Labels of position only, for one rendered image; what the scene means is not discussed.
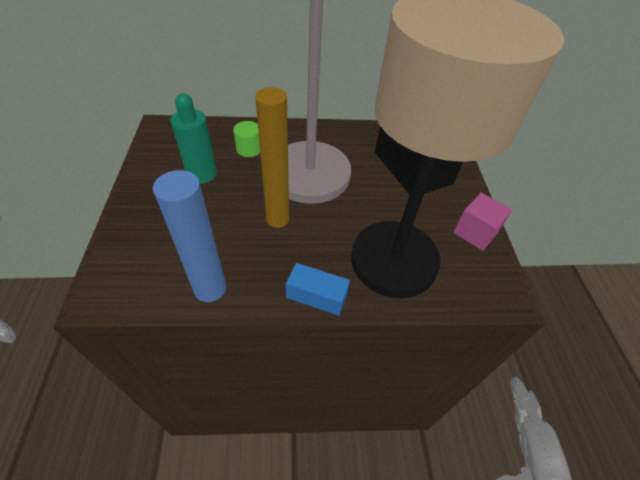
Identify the left robot hand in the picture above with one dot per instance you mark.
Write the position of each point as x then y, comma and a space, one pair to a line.
7, 334

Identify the desk lamp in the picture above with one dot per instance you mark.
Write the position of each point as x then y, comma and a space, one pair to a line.
318, 172
458, 78

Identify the right robot hand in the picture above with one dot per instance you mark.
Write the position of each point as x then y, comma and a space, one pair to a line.
543, 454

